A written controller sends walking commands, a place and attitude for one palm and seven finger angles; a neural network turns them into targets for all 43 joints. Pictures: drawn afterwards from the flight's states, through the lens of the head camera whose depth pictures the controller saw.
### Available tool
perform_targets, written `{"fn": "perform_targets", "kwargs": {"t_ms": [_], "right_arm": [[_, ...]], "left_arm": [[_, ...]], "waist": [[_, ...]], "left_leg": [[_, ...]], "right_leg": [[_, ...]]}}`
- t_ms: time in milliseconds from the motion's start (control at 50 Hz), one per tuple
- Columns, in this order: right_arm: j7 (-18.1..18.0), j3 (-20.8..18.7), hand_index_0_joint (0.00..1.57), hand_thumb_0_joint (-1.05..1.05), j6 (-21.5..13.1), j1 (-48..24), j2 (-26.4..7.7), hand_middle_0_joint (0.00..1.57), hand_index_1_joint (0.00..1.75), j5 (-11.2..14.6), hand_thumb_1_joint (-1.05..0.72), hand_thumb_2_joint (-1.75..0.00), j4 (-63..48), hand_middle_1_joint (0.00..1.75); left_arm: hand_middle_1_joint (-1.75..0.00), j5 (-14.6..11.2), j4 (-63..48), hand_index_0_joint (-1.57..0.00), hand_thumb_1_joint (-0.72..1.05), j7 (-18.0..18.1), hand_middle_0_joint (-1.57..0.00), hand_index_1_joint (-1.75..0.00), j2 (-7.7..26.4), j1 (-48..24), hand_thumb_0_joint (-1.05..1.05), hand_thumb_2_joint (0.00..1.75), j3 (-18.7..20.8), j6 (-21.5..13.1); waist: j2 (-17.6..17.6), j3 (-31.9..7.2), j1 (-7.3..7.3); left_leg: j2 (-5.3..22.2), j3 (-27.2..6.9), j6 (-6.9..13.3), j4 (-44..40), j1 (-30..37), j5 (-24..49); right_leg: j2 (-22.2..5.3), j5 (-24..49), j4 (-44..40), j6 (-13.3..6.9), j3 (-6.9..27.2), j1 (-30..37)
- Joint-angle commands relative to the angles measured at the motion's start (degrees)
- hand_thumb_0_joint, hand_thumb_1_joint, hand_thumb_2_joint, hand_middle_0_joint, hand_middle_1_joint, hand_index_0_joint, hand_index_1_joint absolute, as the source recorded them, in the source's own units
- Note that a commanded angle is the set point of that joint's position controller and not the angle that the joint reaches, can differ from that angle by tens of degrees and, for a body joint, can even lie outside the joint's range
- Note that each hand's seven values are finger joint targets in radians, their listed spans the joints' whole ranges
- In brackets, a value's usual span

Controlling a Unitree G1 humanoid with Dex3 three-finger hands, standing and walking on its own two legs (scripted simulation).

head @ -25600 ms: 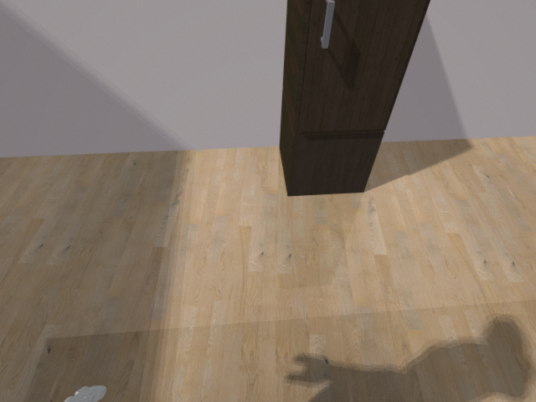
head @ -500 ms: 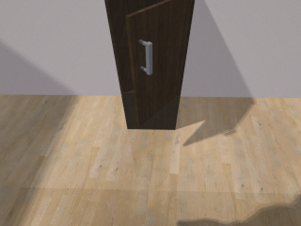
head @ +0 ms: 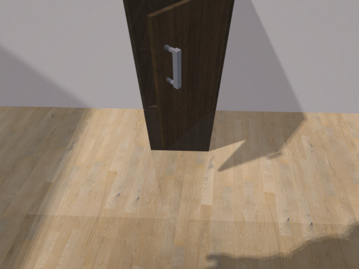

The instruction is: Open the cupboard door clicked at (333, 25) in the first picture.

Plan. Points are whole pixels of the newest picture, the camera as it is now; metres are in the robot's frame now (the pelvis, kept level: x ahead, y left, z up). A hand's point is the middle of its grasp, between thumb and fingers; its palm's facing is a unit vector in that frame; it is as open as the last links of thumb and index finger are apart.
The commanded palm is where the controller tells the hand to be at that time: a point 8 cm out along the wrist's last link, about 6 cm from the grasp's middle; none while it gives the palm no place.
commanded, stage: look to check the result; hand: left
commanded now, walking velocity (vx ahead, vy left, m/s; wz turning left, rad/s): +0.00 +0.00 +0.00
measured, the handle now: (172, 67) +0.67 +0.06 +0.08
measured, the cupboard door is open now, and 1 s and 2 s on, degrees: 49 49 49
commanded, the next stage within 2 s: walk to a spot facing it in 0.22 s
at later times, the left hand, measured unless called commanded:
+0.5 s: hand out of the picture +0.09 +0.22 -0.16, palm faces -0.04 -0.95 -0.31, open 7.4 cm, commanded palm none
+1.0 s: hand out of the picture +0.09 +0.16 -0.17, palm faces -0.23 -0.93 -0.28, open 7.4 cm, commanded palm none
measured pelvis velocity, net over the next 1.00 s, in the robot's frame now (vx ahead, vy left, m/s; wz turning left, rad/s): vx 0.00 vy -0.03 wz -0.30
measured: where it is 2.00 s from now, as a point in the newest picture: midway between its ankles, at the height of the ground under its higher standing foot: outside the picture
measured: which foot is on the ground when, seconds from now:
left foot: down 0.00-0.80, up 0.82-1.00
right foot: down 0.00-1.00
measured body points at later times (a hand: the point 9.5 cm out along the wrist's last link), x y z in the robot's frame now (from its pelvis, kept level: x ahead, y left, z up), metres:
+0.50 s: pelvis +0.02 +0.00 +0.00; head +0.05 -0.01 +0.45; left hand +0.09 +0.27 -0.14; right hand +0.08 -0.28 -0.15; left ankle +0.02 +0.13 -0.75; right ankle -0.01 -0.11 -0.75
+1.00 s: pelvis +0.00 -0.03 -0.01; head +0.05 -0.07 +0.44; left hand +0.10 +0.20 -0.15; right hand -0.01 -0.29 -0.17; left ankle +0.01 +0.13 -0.67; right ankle -0.02 -0.10 -0.75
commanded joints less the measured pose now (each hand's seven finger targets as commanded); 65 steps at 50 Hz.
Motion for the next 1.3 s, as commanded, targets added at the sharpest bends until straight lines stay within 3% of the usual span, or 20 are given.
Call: {"fn": "perform_targets", "kwargs": {"t_ms": [0,320,420,540,620,660,700,740,760,780,800,820,900,1100,1180,1200,1220,1240,1260,1280], "right_arm": [[-0.5,-1.8,0.20,0.00,-0.8,-1.1,-10.1,0.20,0.30,0.0,-0.90,-0.90,-3.0,0.30],[-0.6,-1.7,0.20,0.00,-1.0,-1.6,-10.1,0.20,0.30,0.0,-0.90,-0.90,-3.0,0.30],[-1.3,-1.2,0.20,0.00,0.4,3.1,-3.8,0.20,0.30,-0.2,-0.90,-0.90,-2.9,0.30],[-2.2,-3.4,0.20,0.00,1.2,4.5,-4.8,0.20,0.30,-0.2,-0.90,-0.90,-7.7,0.30],[-2.4,-4.4,0.20,0.00,1.1,5.3,-5.8,0.20,0.30,-0.5,-0.90,-0.90,-9.7,0.30],[-2.4,-4.9,0.20,0.00,0.7,5.9,-6.6,0.20,0.30,-0.8,-0.90,-0.90,-10.2,0.30],[-2.4,-5.0,0.20,0.00,0.5,5.6,-6.7,0.20,0.30,-1.1,-0.90,-0.90,-11.0,0.30],[-2.4,-5.0,0.20,0.00,0.4,2.5,-6.4,0.20,0.30,-1.1,-0.90,-0.90,-11.9,0.30],[-2.4,-5.0,0.20,0.00,0.8,0.6,-5.3,0.20,0.30,-0.5,-0.90,-0.90,-12.9,0.30],[-1.9,-4.5,0.20,0.00,1.2,1.0,-0.1,0.20,0.30,0.3,-0.90,-0.90,-15.1,0.30],[-1.6,-4.6,0.20,0.00,2.0,0.3,-2.0,0.20,0.30,0.3,-0.90,-0.90,-15.1,0.30],[-1.7,-4.8,0.20,0.00,2.2,-1.1,-1.0,0.20,0.30,0.3,-0.90,-0.90,-14.6,0.30],[-1.4,-4.3,0.20,0.00,1.9,1.3,0.7,0.20,0.30,0.2,-0.90,-0.90,-13.3,0.30],[-1.9,-4.1,0.20,0.00,1.2,-2.7,1.4,0.20,0.30,1.0,-0.90,-0.90,-16.6,0.30],[-2.2,-4.1,0.20,0.00,0.7,2.2,0.7,0.20,0.30,1.3,-0.90,-0.90,-15.9,0.30],[-2.6,-4.3,0.20,0.00,0.1,5.8,-0.7,0.20,0.30,1.1,-0.90,-0.90,-15.1,0.30],[-2.9,-4.9,0.20,0.00,-0.6,6.8,-5.5,0.20,0.30,0.3,-0.90,-0.90,-15.0,0.30],[-3.1,-5.6,0.20,0.00,-0.4,7.5,-9.9,0.20,0.30,-0.5,-0.90,-0.90,-16.1,0.30],[-3.5,-5.5,0.20,0.00,-0.1,5.1,-10.7,0.20,0.30,-0.8,-0.90,-0.90,-18.0,0.30],[-3.0,-4.7,0.20,0.00,-0.8,4.0,-8.0,0.20,0.30,-1.4,-0.90,-0.90,-17.7,0.30]], "left_arm": [[-0.30,-0.1,-3.1,-0.20,0.90,0.9,-0.20,-0.30,10.9,-1.4,0.00,0.90,1.9,-1.5],[-0.30,-0.1,-3.4,-0.20,0.90,1.2,-0.20,-0.30,11.0,-1.3,0.00,0.90,1.8,-1.6],[-0.30,0.0,-4.0,-0.20,0.90,1.5,-0.20,-0.30,5.6,1.4,0.00,0.90,1.6,0.4],[-0.30,0.4,-8.7,-0.20,0.90,1.0,-0.20,-0.30,6.3,3.3,0.00,0.90,3.6,2.1],[-0.30,0.6,-11.7,-0.20,0.90,0.3,-0.20,-0.30,4.3,3.0,0.00,0.90,4.1,2.6],[-0.30,0.6,-13.3,-0.20,0.90,-0.2,-0.20,-0.30,2.3,2.5,0.00,0.90,4.1,3.1],[-0.30,0.6,-14.5,-0.20,0.90,-0.5,-0.20,-0.30,1.1,1.9,0.00,0.90,4.3,3.5],[-0.30,0.7,-13.5,-0.20,0.90,-0.9,-0.20,-0.30,0.5,7.1,0.00,0.90,4.8,2.8],[-0.30,0.9,-12.1,-0.20,0.90,-0.7,-0.20,-0.30,2.8,11.8,0.00,0.90,5.7,2.3],[-0.30,1.7,-11.8,-0.20,0.90,0.4,-0.20,-0.30,10.1,13.5,0.00,0.90,7.0,1.5],[-0.30,0.6,-11.7,-0.20,0.90,0.7,-0.20,-0.30,10.8,14.6,0.00,0.90,6.7,1.6],[-0.30,0.8,-12.7,-0.20,0.90,1.2,-0.20,-0.30,8.6,11.1,0.00,0.90,6.7,1.9],[-0.30,0.6,-14.3,-0.20,0.90,2.0,-0.20,-0.30,4.5,7.2,0.00,0.90,5.8,0.9],[-0.30,1.1,-14.0,-0.20,0.90,1.4,-0.20,-0.30,6.3,9.7,0.00,0.90,6.7,1.5],[-0.30,0.9,-15.2,-0.20,0.90,1.1,-0.20,-0.30,6.0,5.7,0.00,0.90,6.6,2.0],[-0.30,0.4,-16.0,-0.20,0.90,1.0,-0.20,-0.30,5.0,4.0,0.00,0.90,6.3,2.1],[-0.30,-0.1,-17.2,-0.20,0.90,0.5,-0.20,-0.30,1.4,4.9,0.00,0.90,5.6,2.3],[-0.30,0.0,-18.8,-0.20,0.90,-0.3,-0.20,-0.30,0.8,4.0,0.00,0.90,5.2,2.1],[-0.30,0.6,-20.3,-0.20,0.90,-1.1,-0.20,-0.30,3.0,3.0,0.00,0.90,5.9,1.8],[-0.30,1.3,-18.9,-0.20,0.90,-1.1,-0.20,-0.30,2.8,3.0,0.00,0.90,6.1,2.3]], "waist": [[-1.1,-5.7,0.04],[-0.6,-6.0,0.12],[-1.8,-5.5,-0.28],[-1.5,-5.4,-0.34],[3.7,-4.6,-0.36],[11.3,-3.4,-0.30],[11.7,-2.9,-0.11],[7.7,-4.4,3.22],[0.2,-4.8,5.49],[-23.1,-4.9,5.32],[-16.5,-4.2,6.59],[-12.7,-1.9,4.48],[-6.5,-7.6,1.48],[-9.0,-7.6,2.94],[-8.8,-7.9,-0.09],[-6.2,-8.5,-2.12],[7.8,-8.6,-2.13],[17.6,-6.7,-2.12],[8.5,-4.4,-1.25],[9.7,-4.9,0.16]], "left_leg": [[5.8,-5.0,1.8,-2.5,2.7,7.1],[5.8,-4.5,1.7,-2.6,3.9,10.6],[6.6,-0.2,0.4,1.9,3.9,11.0],[7.9,2.9,1.0,7.4,1.9,7.8],[12.5,-0.4,3.4,5.0,1.6,4.8],[18.7,-4.5,7.4,0.2,0.1,6.4],[22.2,-5.4,10.2,-0.6,-2.2,8.9],[18.3,0.8,6.5,8.3,-4.2,13.5],[12.9,4.8,2.6,18.3,-9.5,4.8],[2.1,9.9,-2.2,33.7,-22.3,-20.7],[1.2,1.0,-1.9,43.7,-22.2,-27.3],[1.7,-2.7,-1.5,48.4,-24.9,-23.2],[2.7,-3.0,-2.8,46.6,-23.3,-14.3],[-0.4,-2.7,-2.3,28.8,-17.6,-16.7],[-1.3,-3.0,-1.4,12.9,-4.9,-10.1],[1.1,-3.7,-0.6,4.9,4.0,-6.0],[13.3,-16.5,3.2,-2.4,11.6,-8.0],[26.7,-27.8,9.9,-6.5,8.6,-3.4],[28.8,-26.4,13.8,-5.8,-2.9,-3.6],[24.7,-24.1,12.8,-4.2,-2.9,2.3]], "right_leg": [[-6.8,6.0,-4.3,-1.9,6.2,0.6],[-7.0,11.9,-4.0,-1.9,6.0,2.4],[-6.5,18.0,0.4,-1.5,7.7,-0.6],[-5.0,19.9,7.4,-2.5,10.9,-5.6],[-1.0,11.2,15.0,-1.5,9.7,-11.6],[1.6,-8.7,26.1,-0.4,5.6,-15.0],[0.1,-19.8,31.6,-0.2,5.1,-15.0],[-0.2,-11.6,19.7,-0.5,3.9,-7.2],[-2.2,3.4,8.3,-1.3,7.6,-1.3],[-17.3,17.3,-1.8,-6.6,31.0,3.6],[-20.1,14.6,-3.6,-11.4,34.0,-1.1],[-16.6,10.3,-3.0,-11.6,33.7,-2.9],[-11.6,20.5,1.6,-10.5,25.2,1.7],[-9.3,22.8,2.6,-11.4,30.8,1.6],[-6.2,17.3,5.0,-7.6,31.9,-7.8],[-3.7,11.2,7.5,-5.0,29.0,-14.4],[4.1,-4.9,15.2,-1.6,21.9,-25.8],[6.8,-24.3,30.4,2.0,10.1,-30.2],[2.9,-23.2,40.9,2.9,9.6,-27.0],[3.3,-20.8,46.2,2.9,10.0,-27.7]]}}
